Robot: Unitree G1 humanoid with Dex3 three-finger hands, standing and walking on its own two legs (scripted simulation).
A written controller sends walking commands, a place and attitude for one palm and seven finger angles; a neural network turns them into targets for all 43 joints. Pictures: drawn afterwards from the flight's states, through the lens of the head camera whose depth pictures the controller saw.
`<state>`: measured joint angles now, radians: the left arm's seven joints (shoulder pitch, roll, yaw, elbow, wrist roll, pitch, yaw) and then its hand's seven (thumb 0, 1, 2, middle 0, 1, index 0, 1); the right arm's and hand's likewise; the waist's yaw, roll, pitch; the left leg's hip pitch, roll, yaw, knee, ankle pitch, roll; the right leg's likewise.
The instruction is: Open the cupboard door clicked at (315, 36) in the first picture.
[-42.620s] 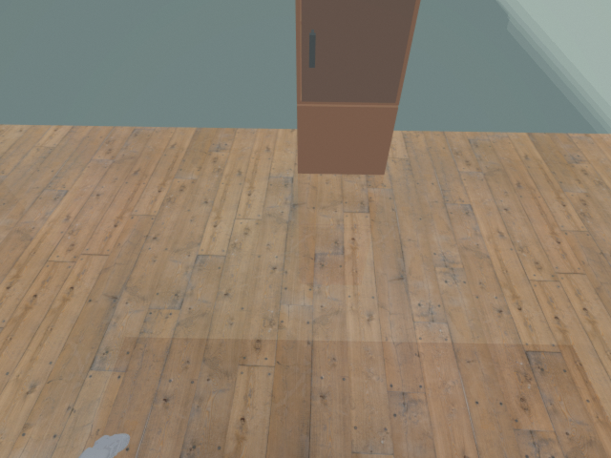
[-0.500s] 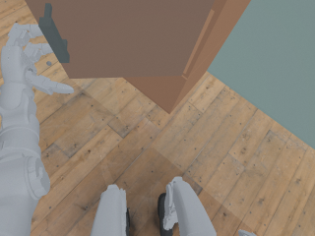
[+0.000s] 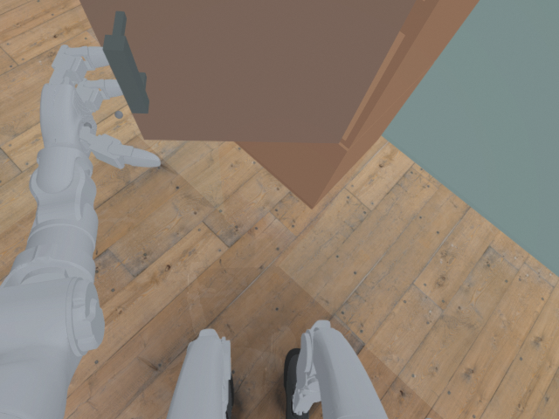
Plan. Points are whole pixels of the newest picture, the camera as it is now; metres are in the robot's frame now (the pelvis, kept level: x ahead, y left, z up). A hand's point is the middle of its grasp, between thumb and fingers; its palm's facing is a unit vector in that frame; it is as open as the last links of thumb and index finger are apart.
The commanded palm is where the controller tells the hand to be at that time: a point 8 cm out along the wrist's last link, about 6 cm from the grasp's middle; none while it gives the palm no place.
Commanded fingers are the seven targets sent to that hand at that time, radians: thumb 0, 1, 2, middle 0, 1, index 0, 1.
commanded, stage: slide the fingers in behind the handle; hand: left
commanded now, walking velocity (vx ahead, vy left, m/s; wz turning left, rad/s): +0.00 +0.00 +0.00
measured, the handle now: (130, 65) +0.58 +0.20 +0.03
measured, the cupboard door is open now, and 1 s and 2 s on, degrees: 45 45 45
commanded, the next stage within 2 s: move the hooked fingers beside the handle in 0.20 s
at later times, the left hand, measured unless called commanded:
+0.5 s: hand (118, 113) +0.51 +0.21 +0.03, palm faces +0.07 -1.00 -0.02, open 14.3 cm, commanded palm +0.49 +0.21 +0.02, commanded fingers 0.00 -0.50 0.30 -0.30 -1.20 -0.30 -1.20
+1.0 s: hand (117, 112) +0.51 +0.21 +0.02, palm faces +0.03 -1.00 -0.03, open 14.2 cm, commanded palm +0.49 +0.24 +0.02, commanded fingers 0.00 -0.50 0.30 -0.30 -1.20 -0.30 -1.20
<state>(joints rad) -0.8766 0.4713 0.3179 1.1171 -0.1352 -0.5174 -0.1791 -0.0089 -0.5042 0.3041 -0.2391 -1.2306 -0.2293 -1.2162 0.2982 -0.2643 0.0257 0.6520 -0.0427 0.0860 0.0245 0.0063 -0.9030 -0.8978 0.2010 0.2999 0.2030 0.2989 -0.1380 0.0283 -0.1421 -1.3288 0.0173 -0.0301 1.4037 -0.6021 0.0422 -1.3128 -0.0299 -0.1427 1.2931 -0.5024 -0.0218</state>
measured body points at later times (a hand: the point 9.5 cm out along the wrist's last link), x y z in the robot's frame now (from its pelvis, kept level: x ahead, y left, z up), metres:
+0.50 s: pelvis +0.00 +0.01 +0.00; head +0.18 +0.05 +0.41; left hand +0.50 +0.26 +0.03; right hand +0.04 -0.26 -0.11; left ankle +0.02 +0.09 -0.60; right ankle +0.05 -0.12 -0.60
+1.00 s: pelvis +0.00 +0.00 +0.00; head +0.18 +0.03 +0.41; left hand +0.50 +0.26 +0.03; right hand +0.03 -0.27 -0.11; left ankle +0.02 +0.09 -0.60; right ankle +0.05 -0.12 -0.60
